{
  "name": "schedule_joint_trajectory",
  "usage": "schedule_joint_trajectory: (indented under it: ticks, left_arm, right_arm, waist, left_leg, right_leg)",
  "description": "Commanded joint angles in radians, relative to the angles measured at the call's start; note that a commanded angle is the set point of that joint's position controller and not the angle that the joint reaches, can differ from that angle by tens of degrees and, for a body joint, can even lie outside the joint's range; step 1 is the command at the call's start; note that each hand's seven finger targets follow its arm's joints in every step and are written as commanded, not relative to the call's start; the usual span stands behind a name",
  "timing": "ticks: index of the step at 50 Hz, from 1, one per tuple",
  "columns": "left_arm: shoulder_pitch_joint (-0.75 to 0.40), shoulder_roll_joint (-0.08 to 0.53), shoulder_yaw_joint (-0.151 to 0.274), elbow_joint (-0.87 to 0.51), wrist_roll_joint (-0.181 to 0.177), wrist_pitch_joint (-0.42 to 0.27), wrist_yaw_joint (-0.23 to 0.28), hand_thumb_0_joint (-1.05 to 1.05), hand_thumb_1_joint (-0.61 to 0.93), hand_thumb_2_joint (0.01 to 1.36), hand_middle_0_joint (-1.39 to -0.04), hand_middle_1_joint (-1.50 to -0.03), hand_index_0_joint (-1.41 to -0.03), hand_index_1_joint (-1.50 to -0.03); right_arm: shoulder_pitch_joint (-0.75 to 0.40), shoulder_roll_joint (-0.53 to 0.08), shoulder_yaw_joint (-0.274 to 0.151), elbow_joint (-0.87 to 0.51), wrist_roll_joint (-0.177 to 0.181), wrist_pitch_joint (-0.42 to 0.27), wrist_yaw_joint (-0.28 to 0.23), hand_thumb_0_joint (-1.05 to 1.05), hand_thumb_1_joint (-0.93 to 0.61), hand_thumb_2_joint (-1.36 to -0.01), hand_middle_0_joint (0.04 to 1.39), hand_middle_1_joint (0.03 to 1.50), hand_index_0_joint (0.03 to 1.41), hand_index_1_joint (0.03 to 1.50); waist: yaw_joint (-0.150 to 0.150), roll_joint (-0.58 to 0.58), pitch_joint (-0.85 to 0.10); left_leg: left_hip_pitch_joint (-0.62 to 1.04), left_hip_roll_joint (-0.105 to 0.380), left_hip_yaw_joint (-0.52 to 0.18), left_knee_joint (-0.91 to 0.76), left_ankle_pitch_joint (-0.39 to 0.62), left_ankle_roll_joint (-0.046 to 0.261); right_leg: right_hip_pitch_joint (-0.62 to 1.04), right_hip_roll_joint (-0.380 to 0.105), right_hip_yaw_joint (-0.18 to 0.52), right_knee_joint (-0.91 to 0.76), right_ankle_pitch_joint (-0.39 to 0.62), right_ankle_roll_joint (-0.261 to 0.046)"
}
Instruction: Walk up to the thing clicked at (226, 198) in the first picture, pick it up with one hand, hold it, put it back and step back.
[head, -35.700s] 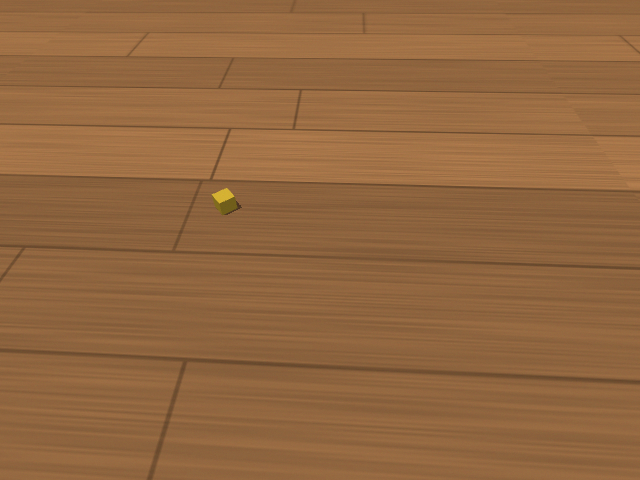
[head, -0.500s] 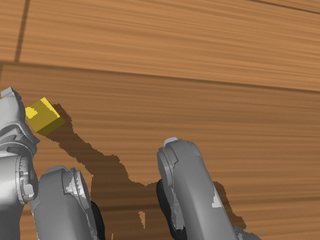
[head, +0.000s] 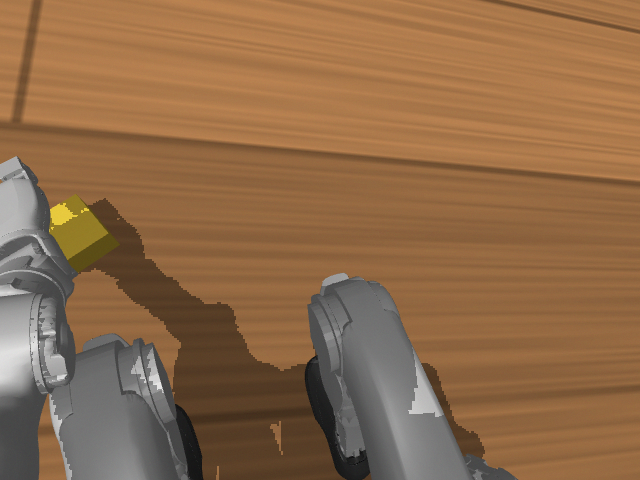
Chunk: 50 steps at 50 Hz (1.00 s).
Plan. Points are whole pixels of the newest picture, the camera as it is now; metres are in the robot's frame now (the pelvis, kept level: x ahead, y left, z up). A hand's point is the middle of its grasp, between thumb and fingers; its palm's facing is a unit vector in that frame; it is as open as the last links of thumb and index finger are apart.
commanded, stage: approach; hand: left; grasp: from above
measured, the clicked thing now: (75, 235) +0.49 +0.25 -0.28
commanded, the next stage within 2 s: rest palm in 0.38 s
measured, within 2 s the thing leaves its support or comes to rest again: neither
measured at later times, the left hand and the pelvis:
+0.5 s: hand (61, 251) +0.44 +0.24 -0.18, palm faces -0.43 -0.22 -0.87, open 14.3 cm; pelvis +0.00 +0.00 +0.00, yaw +0 degrees
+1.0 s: hand (75, 241) +0.47 +0.23 -0.23, palm faces -0.38 -0.24 -0.89, open 13.8 cm; pelvis +0.00 +0.00 -0.01, yaw -3 degrees
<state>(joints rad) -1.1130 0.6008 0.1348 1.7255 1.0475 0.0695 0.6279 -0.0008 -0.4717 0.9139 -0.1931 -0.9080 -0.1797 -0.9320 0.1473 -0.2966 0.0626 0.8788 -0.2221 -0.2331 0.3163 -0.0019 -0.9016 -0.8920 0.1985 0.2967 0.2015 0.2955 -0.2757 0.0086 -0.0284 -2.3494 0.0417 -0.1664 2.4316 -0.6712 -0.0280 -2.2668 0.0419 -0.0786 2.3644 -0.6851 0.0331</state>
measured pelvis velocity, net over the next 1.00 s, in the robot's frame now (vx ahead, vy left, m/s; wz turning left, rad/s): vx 0.00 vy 0.00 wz -0.05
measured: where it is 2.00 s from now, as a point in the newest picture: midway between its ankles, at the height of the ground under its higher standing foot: (269, 465)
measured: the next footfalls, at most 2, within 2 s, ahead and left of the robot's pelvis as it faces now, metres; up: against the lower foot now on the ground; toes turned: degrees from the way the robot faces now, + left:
none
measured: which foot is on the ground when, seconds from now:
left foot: down 0.00-1.00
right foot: down 0.00-1.00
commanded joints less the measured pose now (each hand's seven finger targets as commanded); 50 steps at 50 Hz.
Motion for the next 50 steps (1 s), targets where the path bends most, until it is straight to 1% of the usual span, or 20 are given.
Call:
schedule_joint_trajectory:
  ticks: [1,2,3,5,9,12,14,16,19,21,22,24,26,28,30,32,34,37,42,50]
  left_arm:
    - [-0.518,0.158,-0.016,-0.147,0.011,0.008,0.048,0.000,-0.543,0.961,-0.120,-0.979,-0.106,-0.991]
    - [-0.500,0.173,-0.010,-0.122,0.015,0.019,0.052,0.000,-0.563,0.975,-0.109,-0.991,-0.093,-1.005]
    - [-0.481,0.143,-0.025,-0.069,0.021,0.034,0.045,0.000,-0.562,0.970,-0.113,-0.995,-0.097,-1.009]
    - [-0.477,0.196,0.001,-0.082,0.027,0.052,0.037,0.000,-0.582,0.987,-0.104,-0.993,-0.084,-1.012]
    - [-0.361,0.183,-0.006,-0.061,0.030,0.095,0.005,0.000,-0.588,0.989,-0.092,-1.010,-0.076,-1.025]
    - [-0.268,0.225,0.051,-0.083,-0.004,0.117,-0.014,0.000,-0.599,0.996,-0.081,-1.004,-0.064,-1.020]
    - [-0.254,0.146,-0.007,-0.102,-0.022,0.118,-0.039,0.000,-0.596,0.992,-0.081,-1.012,-0.065,-1.026]
    - [-0.228,0.185,0.029,-0.123,-0.036,0.107,-0.049,0.000,-0.602,1.001,-0.072,-1.015,-0.056,-1.029]
    - [-0.274,0.118,-0.023,-0.178,-0.050,0.049,-0.064,0.000,-0.611,1.013,-0.074,-1.007,-0.053,-1.025]
    - [-0.324,0.150,-0.007,-0.232,-0.039,0.004,-0.054,0.000,-0.602,1.009,-0.081,-0.994,-0.059,-1.014]
    - [-0.367,0.108,-0.045,-0.236,-0.031,-0.014,-0.049,0.000,-0.587,0.999,-0.088,-0.992,-0.068,-1.009]
    - [-0.411,0.167,-0.020,-0.261,0.006,-0.041,-0.016,0.000,-0.558,0.969,-0.080,-0.998,-0.074,-1.001]
    - [-0.404,0.105,-0.068,-0.134,0.025,-0.047,0.018,0.000,-0.585,0.994,-0.071,-0.987,-0.051,-1.006]
    - [-0.439,0.187,-0.010,-0.132,0.036,-0.056,0.063,0.000,-0.579,0.993,-0.072,-0.976,-0.052,-0.994]
    - [-0.399,0.155,-0.026,-0.029,0.042,-0.046,0.086,0.000,-0.579,0.999,-0.070,-0.984,-0.050,-1.002]
    - [-0.419,0.199,-0.001,-0.016,0.049,-0.040,0.108,0.000,-0.549,1.006,-0.105,-0.954,-0.079,-0.978]
    - [-0.376,0.229,0.033,0.025,0.052,-0.027,0.128,0.000,-0.512,1.037,-0.126,-0.970,-0.100,-0.995]
    - [-0.338,0.223,0.048,0.074,0.041,0.002,0.157,0.000,-0.465,1.008,-0.142,-0.973,-0.125,-0.986]
    - [-0.328,0.265,0.057,0.039,0.006,0.003,0.139,0.000,-0.462,0.936,-0.137,-0.943,-0.128,-0.949]
    - [-0.349,0.306,0.053,-0.023,0.012,-0.042,0.138,0.000,-0.487,0.917,-0.133,-0.920,-0.119,-0.931]
  right_arm:
    - [0.264,-0.255,-0.057,0.037,-0.009,-0.012,0.007,0.000,-0.888,-0.893,0.200,0.300,0.200,0.300]
    - [0.256,-0.267,-0.057,0.031,-0.003,-0.011,0.007,0.000,-0.890,-0.895,0.200,0.300,0.200,0.300]
    - [0.251,-0.257,-0.048,0.025,-0.007,-0.011,0.013,0.000,-0.892,-0.896,0.200,0.300,0.200,0.300]
    - [0.270,-0.264,-0.047,0.036,-0.001,-0.003,0.019,0.000,-0.891,-0.896,0.200,0.300,0.200,0.300]
    - [0.245,-0.266,-0.042,-0.020,0.014,0.013,0.033,0.000,-0.889,-0.895,0.200,0.300,0.200,0.300]
    - [0.286,-0.268,-0.053,-0.009,0.028,0.031,0.034,0.000,-0.886,-0.894,0.200,0.300,0.200,0.300]
    - [0.253,-0.246,-0.047,-0.052,0.031,0.036,0.037,0.000,-0.887,-0.894,0.200,0.300,0.200,0.300]
    - [0.301,-0.253,-0.059,-0.015,0.035,0.044,0.031,0.000,-0.884,-0.892,0.201,0.300,0.200,0.300]
    - [0.289,-0.235,-0.059,-0.013,0.031,0.040,0.026,0.000,-0.884,-0.892,0.201,0.300,0.200,0.300]
    - [0.299,-0.247,-0.060,-0.003,0.032,0.032,0.017,0.000,-0.881,-0.891,0.201,0.300,0.200,0.300]
    - [0.284,-0.240,-0.056,-0.005,0.026,0.028,0.015,0.000,-0.880,-0.890,0.201,0.300,0.200,0.300]
    - [0.302,-0.256,-0.056,0.011,0.022,0.016,0.009,0.000,-0.874,-0.889,0.201,0.300,0.200,0.300]
    - [0.261,-0.251,-0.048,-0.004,0.011,0.004,0.005,0.000,-0.879,-0.896,0.200,0.300,0.200,0.300]
    - [0.310,-0.260,-0.046,0.039,0.002,-0.007,0.002,0.000,-0.876,-0.894,0.200,0.300,0.200,0.300]
    - [0.274,-0.266,-0.036,0.023,-0.012,-0.023,0.002,0.000,-0.877,-0.895,0.200,0.300,0.200,0.300]
    - [0.278,-0.266,-0.027,0.037,-0.026,-0.043,0.012,0.000,-0.877,-0.894,0.200,0.300,0.200,0.300]
    - [0.275,-0.281,-0.020,0.030,-0.033,-0.052,0.024,0.000,-0.875,-0.893,0.200,0.300,0.200,0.300]
    - [0.251,-0.285,-0.009,0.018,-0.041,-0.059,0.044,0.000,-0.873,-0.892,0.200,0.300,0.200,0.300]
    - [0.231,-0.293,0.010,-0.006,-0.049,-0.075,0.071,0.000,-0.876,-0.893,0.200,0.300,0.200,0.300]
    - [0.250,-0.302,0.038,-0.014,-0.045,-0.085,0.092,0.000,-0.882,-0.896,0.200,0.300,0.200,0.300]
  waist:
    - [-0.107,0.314,-0.664]
    - [-0.091,0.333,-0.691]
    - [-0.113,0.316,-0.652]
    - [-0.092,0.338,-0.671]
    - [-0.059,0.327,-0.674]
    - [-0.023,0.288,-0.717]
    - [-0.041,0.243,-0.678]
    - [-0.037,0.203,-0.668]
    - [-0.061,0.169,-0.644]
    - [-0.068,0.188,-0.658]
    - [-0.083,0.205,-0.645]
    - [-0.086,0.251,-0.644]
    - [-0.119,0.222,-0.578]
    - [-0.115,0.214,-0.580]
    - [-0.120,0.224,-0.566]
    - [-0.134,0.248,-0.541]
    - [-0.108,0.270,-0.567]
    - [-0.118,0.304,-0.565]
    - [-0.128,0.299,-0.567]
    - [-0.145,0.359,-0.592]
  left_leg:
    - [0.512,-0.010,0.093,-0.208,0.124,0.042]
    - [0.522,-0.009,0.092,-0.215,0.131,0.041]
    - [0.498,-0.012,0.096,-0.210,0.128,0.044]
    - [0.500,-0.012,0.097,-0.221,0.151,0.043]
    - [0.488,-0.014,0.105,-0.232,0.205,0.049]
    - [0.454,-0.014,0.115,-0.232,0.248,0.057]
    - [0.418,-0.015,0.115,-0.229,0.237,0.065]
    - [0.374,-0.019,0.119,-0.219,0.213,0.073]
    - [0.353,-0.019,0.113,-0.205,0.156,0.075]
    - [0.383,-0.021,0.106,-0.205,0.132,0.069]
    - [0.400,-0.021,0.104,-0.204,0.107,0.064]
    - [0.466,-0.020,0.093,-0.213,0.075,0.055]
    - [0.436,-0.022,0.094,-0.218,0.016,0.051]
    - [0.423,-0.024,0.090,-0.216,0.007,0.052]
    - [0.421,-0.020,0.093,-0.206,0.035,0.050]
    - [0.425,-0.021,0.089,-0.201,0.039,0.046]
    - [0.446,-0.016,0.092,-0.193,0.103,0.043]
    - [0.462,-0.012,0.086,-0.191,0.147,0.041]
    - [0.461,-0.007,0.079,-0.166,0.175,0.051]
    - [0.514,0.004,0.058,-0.151,0.204,0.045]
  right_leg:
    - [0.304,0.030,-0.107,-0.271,0.209,-0.061]
    - [0.313,0.034,-0.109,-0.268,0.217,-0.063]
    - [0.312,0.034,-0.109,-0.264,0.220,-0.062]
    - [0.326,0.036,-0.109,-0.259,0.240,-0.063]
    - [0.363,0.044,-0.108,-0.247,0.288,-0.063]
    - [0.433,0.046,-0.098,-0.251,0.326,-0.056]
    - [0.445,0.049,-0.094,-0.262,0.325,-0.049]
    - [0.463,0.047,-0.081,-0.276,0.303,-0.043]
    - [0.441,0.046,-0.074,-0.287,0.230,-0.043]
    - [0.409,0.043,-0.081,-0.281,0.196,-0.048]
    - [0.378,0.041,-0.085,-0.277,0.171,-0.052]
    - [0.332,0.037,-0.098,-0.278,0.128,-0.062]
    - [0.326,0.043,-0.094,-0.293,0.076,-0.065]
    - [0.340,0.038,-0.096,-0.298,0.074,-0.062]
    - [0.333,0.040,-0.095,-0.298,0.106,-0.060]
    - [0.317,0.036,-0.103,-0.282,0.117,-0.061]
    - [0.335,0.038,-0.110,-0.272,0.179,-0.059]
    - [0.357,0.043,-0.122,-0.254,0.243,-0.056]
    - [0.392,0.043,-0.127,-0.252,0.270,-0.046]
    - [0.424,0.047,-0.150,-0.224,0.312,-0.051]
